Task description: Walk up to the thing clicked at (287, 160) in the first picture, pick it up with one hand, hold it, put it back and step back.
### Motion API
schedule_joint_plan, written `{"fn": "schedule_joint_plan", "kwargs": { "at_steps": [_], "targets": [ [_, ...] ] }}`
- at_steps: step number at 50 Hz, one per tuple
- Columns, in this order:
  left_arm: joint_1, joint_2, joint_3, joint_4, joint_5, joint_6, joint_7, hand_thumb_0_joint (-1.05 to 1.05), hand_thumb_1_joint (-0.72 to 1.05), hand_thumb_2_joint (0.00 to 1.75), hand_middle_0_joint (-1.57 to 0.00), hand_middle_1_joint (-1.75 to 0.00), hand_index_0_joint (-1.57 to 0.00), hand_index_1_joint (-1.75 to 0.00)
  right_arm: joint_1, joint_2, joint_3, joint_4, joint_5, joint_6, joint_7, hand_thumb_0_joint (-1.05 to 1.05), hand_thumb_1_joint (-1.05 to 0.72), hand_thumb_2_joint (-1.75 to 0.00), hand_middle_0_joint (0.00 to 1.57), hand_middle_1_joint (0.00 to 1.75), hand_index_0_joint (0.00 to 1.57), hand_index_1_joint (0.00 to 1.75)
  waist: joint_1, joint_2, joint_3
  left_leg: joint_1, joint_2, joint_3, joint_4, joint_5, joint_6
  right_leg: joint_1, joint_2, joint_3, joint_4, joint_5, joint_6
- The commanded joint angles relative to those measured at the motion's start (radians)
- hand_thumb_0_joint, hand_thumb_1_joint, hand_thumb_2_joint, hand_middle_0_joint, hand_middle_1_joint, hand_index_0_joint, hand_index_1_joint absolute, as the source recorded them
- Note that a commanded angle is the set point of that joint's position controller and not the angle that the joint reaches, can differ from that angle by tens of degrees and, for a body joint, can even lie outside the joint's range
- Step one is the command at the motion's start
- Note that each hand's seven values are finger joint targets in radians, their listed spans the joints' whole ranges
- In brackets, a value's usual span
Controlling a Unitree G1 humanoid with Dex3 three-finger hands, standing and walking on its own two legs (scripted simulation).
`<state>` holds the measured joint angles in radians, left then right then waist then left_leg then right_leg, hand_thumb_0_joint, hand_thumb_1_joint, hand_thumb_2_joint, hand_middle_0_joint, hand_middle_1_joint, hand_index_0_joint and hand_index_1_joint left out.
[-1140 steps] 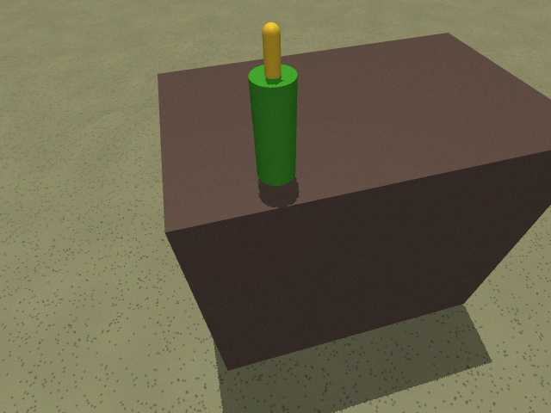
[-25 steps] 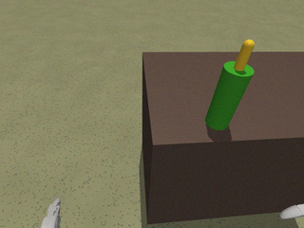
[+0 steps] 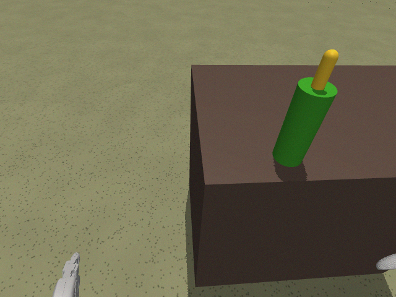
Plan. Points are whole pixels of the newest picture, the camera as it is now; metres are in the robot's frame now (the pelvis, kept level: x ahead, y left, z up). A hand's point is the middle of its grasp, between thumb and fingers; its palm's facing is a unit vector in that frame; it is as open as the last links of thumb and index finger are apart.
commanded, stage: home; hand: right
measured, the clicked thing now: (306, 112) +0.46 -0.22 +0.16
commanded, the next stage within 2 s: none
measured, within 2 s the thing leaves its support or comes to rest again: neither
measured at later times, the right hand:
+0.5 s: hand (318, 277) +0.18 -0.22 -0.02, palm faces +0.17 +0.95 -0.26, open 17.6 cm
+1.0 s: hand (285, 280) +0.20 -0.18 -0.11, palm faces +0.07 +0.97 -0.23, open 17.5 cm
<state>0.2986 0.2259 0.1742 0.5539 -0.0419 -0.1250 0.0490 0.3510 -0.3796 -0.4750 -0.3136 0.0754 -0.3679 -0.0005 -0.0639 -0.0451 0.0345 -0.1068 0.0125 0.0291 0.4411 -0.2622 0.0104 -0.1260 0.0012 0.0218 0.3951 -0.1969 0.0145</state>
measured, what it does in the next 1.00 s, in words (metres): stands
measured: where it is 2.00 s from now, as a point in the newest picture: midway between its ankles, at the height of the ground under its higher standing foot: outside the picture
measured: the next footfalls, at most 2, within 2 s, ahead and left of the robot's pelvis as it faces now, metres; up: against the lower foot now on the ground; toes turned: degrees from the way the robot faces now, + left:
none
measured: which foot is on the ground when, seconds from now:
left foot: down 0.00-1.00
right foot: down 0.00-1.00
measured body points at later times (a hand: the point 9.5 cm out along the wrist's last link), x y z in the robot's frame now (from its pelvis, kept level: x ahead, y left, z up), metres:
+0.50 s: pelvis +0.01 -0.01 +0.00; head +0.03 +0.00 +0.45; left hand +0.18 +0.22 -0.09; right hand +0.16 -0.26 +0.00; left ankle -0.01 +0.11 -0.74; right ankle +0.02 -0.13 -0.74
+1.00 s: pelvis +0.02 -0.01 +0.00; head +0.04 -0.01 +0.44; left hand +0.14 +0.23 -0.11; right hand +0.19 -0.23 -0.09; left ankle -0.01 +0.11 -0.74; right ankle +0.02 -0.13 -0.74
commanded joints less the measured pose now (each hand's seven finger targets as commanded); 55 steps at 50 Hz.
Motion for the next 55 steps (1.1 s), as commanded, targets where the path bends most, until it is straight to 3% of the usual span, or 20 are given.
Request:
{"fn": "schedule_joint_plan", "kwargs": {
  "at_steps": [1, 4, 5, 7, 9, 11, 15, 16, 21, 25, 29, 30, 31, 33, 35, 38, 41, 45, 51, 55],
  "targets": [
    [-0.087, 0.094, 0.017, -0.143, -0.004, -0.042, -0.005, 0.00, -0.38, 0.24, -0.12, -0.17, -0.12, -0.16, -0.047, -0.178, -0.070, -0.146, 0.019, -0.040, -0.015, 0.00, 0.61, -0.02, 0.05, 0.04, 0.05, 0.04, -0.005, 0.011, -0.013, -0.050, -0.003, 0.015, -0.101, 0.104, -0.004, -0.002, 0.019, -0.047, -0.064, 0.088, -0.041],
    [-0.140, 0.030, -0.059, -0.134, -0.003, -0.042, -0.010, 0.00, -0.14, 0.48, -0.12, -0.18, -0.13, -0.18, -0.021, -0.136, -0.006, -0.138, 0.012, -0.035, -0.014, 0.00, 0.60, -0.03, 0.05, 0.04, 0.05, 0.04, -0.009, -0.011, -0.020, -0.041, -0.004, 0.012, -0.098, 0.124, -0.002, -0.007, 0.017, -0.049, -0.060, 0.103, -0.038],
    [-0.145, 0.028, -0.070, -0.135, -0.002, -0.041, -0.009, 0.00, -0.06, 0.51, -0.13, -0.19, -0.13, -0.19, -0.006, -0.113, 0.022, -0.119, 0.009, -0.030, -0.013, 0.00, 0.59, -0.03, 0.05, 0.05, 0.05, 0.05, 0.001, 0.004, -0.034, -0.042, -0.006, 0.013, -0.095, 0.132, -0.003, -0.002, 0.014, -0.049, -0.058, 0.112, -0.038],
    [-0.179, -0.005, -0.122, -0.123, 0.003, -0.040, -0.012, 0.00, 0.10, 0.55, -0.14, -0.20, -0.14, -0.20, 0.020, -0.089, 0.064, -0.113, 0.002, -0.022, -0.015, 0.00, 0.60, -0.03, 0.05, 0.04, 0.05, 0.04, -0.012, -0.024, -0.047, -0.030, -0.008, 0.014, -0.089, 0.128, 0.000, -0.017, 0.012, -0.048, -0.056, 0.111, -0.033],
    [-0.185, 0.036, -0.098, -0.115, 0.009, -0.039, -0.006, 0.00, 0.26, 0.59, -0.14, -0.21, -0.15, -0.21, 0.076, -0.058, 0.110, -0.069, -0.004, -0.009, -0.015, 0.00, 0.59, -0.03, 0.05, 0.05, 0.05, 0.05, 0.001, 0.003, -0.074, -0.023, -0.008, 0.017, -0.080, 0.163, -0.003, -0.002, 0.009, -0.049, -0.048, 0.141, -0.034],
    [-0.170, 0.100, -0.046, -0.083, 0.016, -0.034, 0.000, 0.00, 0.42, 0.64, -0.15, -0.22, -0.15, -0.22, 0.079, -0.074, 0.112, -0.051, -0.007, 0.003, -0.018, 0.00, 0.56, -0.05, 0.05, 0.05, 0.05, 0.05, 0.015, -0.016, -0.076, -0.034, -0.009, 0.018, -0.080, 0.146, 0.000, -0.001, 0.009, -0.047, -0.050, 0.120, -0.031],
    [-0.150, 0.143, 0.004, -0.079, 0.023, -0.033, 0.007, 0.00, 0.63, 0.75, -0.17, -0.25, -0.17, -0.25, 0.102, -0.040, 0.172, 0.020, -0.021, 0.039, -0.021, 0.00, 0.57, -0.05, 0.05, 0.05, 0.05, 0.05, 0.042, 0.020, -0.095, -0.048, -0.011, 0.026, -0.072, 0.187, -0.004, 0.035, 0.005, -0.042, -0.035, 0.160, -0.034],
    [-0.125, 0.115, -0.017, -0.071, 0.021, -0.030, 0.009, 0.00, 0.71, 0.80, -0.18, -0.27, -0.18, -0.27, 0.094, -0.024, 0.193, 0.055, -0.024, 0.053, -0.020, 0.00, 0.55, -0.05, 0.05, 0.05, 0.05, 0.05, 0.057, 0.043, -0.089, -0.061, -0.013, 0.028, -0.074, 0.188, -0.007, 0.042, 0.003, -0.040, -0.035, 0.161, -0.038],
    [-0.186, 0.026, -0.119, -0.069, 0.017, -0.029, 0.011, 0.00, 0.89, 0.90, -0.20, -0.30, -0.20, -0.30, 0.044, 0.043, 0.317, 0.215, -0.040, 0.096, -0.020, 0.00, 0.59, -0.03, 0.05, 0.05, 0.05, 0.05, 0.056, 0.073, -0.066, -0.091, -0.007, 0.022, -0.080, 0.151, -0.009, 0.018, 0.006, -0.044, -0.029, 0.122, -0.041],
    [-0.189, 0.037, -0.137, -0.041, 0.021, -0.023, 0.018, 0.00, 0.90, 0.90, -0.20, -0.30, -0.20, -0.30, -0.009, 0.066, 0.384, 0.361, -0.052, 0.123, -0.026, 0.00, 0.59, -0.03, 0.05, 0.05, 0.05, 0.05, 0.064, 0.031, -0.088, -0.091, -0.006, 0.018, -0.056, 0.185, -0.005, 0.004, 0.005, -0.044, -0.022, 0.143, -0.034],
    [-0.193, 0.063, -0.130, -0.037, 0.022, -0.010, 0.020, 0.00, 0.90, 0.90, -0.20, -0.30, -0.20, -0.30, -0.032, 0.052, 0.388, 0.556, -0.060, 0.162, -0.036, 0.00, 0.57, -0.04, 0.05, 0.05, 0.05, 0.05, 0.062, 0.045, -0.131, -0.067, -0.002, 0.014, -0.038, 0.248, -0.008, -0.012, 0.008, -0.045, 0.007, 0.197, -0.034],
    [-0.143, 0.120, -0.127, 0.011, 0.040, -0.003, 0.021, 0.00, 0.90, 0.90, -0.20, -0.30, -0.20, -0.30, -0.069, -0.008, 0.274, 0.502, -0.059, 0.148, -0.070, 0.00, 0.57, -0.04, 0.05, 0.05, 0.05, 0.05, 0.030, 0.039, -0.141, -0.042, -0.011, 0.005, -0.034, 0.256, -0.008, -0.020, 0.016, -0.044, 0.025, 0.195, -0.036],
    [-0.150, 0.104, -0.138, 0.006, 0.038, 0.003, 0.019, 0.00, 0.90, 0.90, -0.20, -0.30, -0.20, -0.30, -0.052, 0.054, 0.360, 0.596, -0.068, 0.159, -0.066, 0.00, 0.54, -0.06, 0.05, 0.05, 0.05, 0.05, 0.056, 0.028, -0.105, -0.063, -0.010, 0.001, -0.030, 0.244, -0.006, -0.033, 0.017, -0.052, 0.026, 0.181, -0.035],
    [-0.158, 0.096, -0.143, 0.005, 0.039, 0.007, 0.016, 0.00, 0.90, 0.90, -0.20, -0.30, -0.20, -0.30, -0.125, 0.086, 0.399, 0.630, -0.067, 0.172, -0.069, 0.00, 0.57, -0.04, 0.05, 0.05, 0.05, 0.05, 0.068, 0.013, -0.121, -0.076, -0.013, 0.001, -0.016, 0.257, -0.004, -0.034, 0.014, -0.052, 0.039, 0.191, -0.033],
    [-0.149, 0.101, -0.143, 0.008, 0.039, 0.018, 0.015, 0.00, 0.90, 0.90, -0.20, -0.30, -0.20, -0.30, -0.163, 0.073, 0.383, 0.673, -0.070, 0.182, -0.080, 0.00, 0.54, -0.06, 0.05, 0.05, 0.05, 0.05, 0.061, -0.014, -0.165, -0.086, -0.016, 0.002, 0.008, 0.281, 0.002, -0.017, 0.005, -0.048, 0.053, 0.233, -0.026],
    [-0.140, 0.107, -0.140, -0.001, 0.040, 0.032, 0.013, 0.00, 0.90, 0.90, -0.20, -0.30, -0.20, -0.30, -0.183, 0.094, 0.408, 0.719, -0.070, 0.196, -0.086, 0.00, 0.57, -0.04, 0.05, 0.05, 0.05, 0.05, 0.064, 0.017, -0.183, -0.078, -0.022, 0.008, 0.020, 0.298, 0.002, -0.020, -0.003, -0.043, 0.060, 0.255, -0.024],
    [-0.155, 0.107, -0.140, -0.018, 0.035, 0.040, 0.012, 0.00, 0.90, 0.90, -0.20, -0.30, -0.20, -0.30, -0.190, 0.079, 0.400, 0.713, -0.068, 0.207, -0.097, 0.00, 0.56, -0.05, 0.05, 0.05, 0.05, 0.05, 0.046, 0.016, -0.164, -0.062, -0.022, 0.006, 0.004, 0.247, 0.003, -0.040, 0.000, -0.049, 0.045, 0.191, -0.023],
    [-0.152, 0.106, -0.137, -0.022, 0.030, 0.054, 0.007, 0.00, 0.90, 0.90, -0.20, -0.30, -0.20, -0.30, -0.167, 0.124, 0.449, 0.746, -0.065, 0.224, -0.100, 0.00, 0.55, -0.05, 0.05, 0.05, 0.05, 0.05, 0.049, 0.048, -0.127, -0.077, -0.023, 0.004, -0.005, 0.236, -0.001, -0.060, 0.001, -0.058, 0.044, 0.175, -0.027],
    [-0.158, 0.112, -0.135, -0.029, 0.024, 0.074, 0.010, 0.00, 0.90, 0.90, -0.20, -0.30, -0.20, -0.30, -0.190, 0.102, 0.432, 0.740, -0.063, 0.237, -0.104, 0.00, 0.58, -0.04, 0.05, 0.05, 0.05, 0.05, 0.054, 0.076, -0.115, -0.096, -0.021, -0.004, -0.023, 0.180, -0.004, -0.064, 0.003, -0.063, 0.033, 0.116, -0.032],
    [-0.144, 0.116, -0.133, -0.025, 0.024, 0.084, 0.014, 0.00, 0.90, 0.90, -0.20, -0.30, -0.20, -0.30, -0.188, 0.091, 0.428, 0.725, -0.062, 0.242, -0.105, 0.00, 0.58, -0.04, 0.05, 0.05, 0.05, 0.05, 0.055, 0.066, -0.151, -0.077, -0.020, -0.006, -0.008, 0.257, -0.007, -0.034, 0.003, -0.065, 0.047, 0.184, -0.033]
  ]
}}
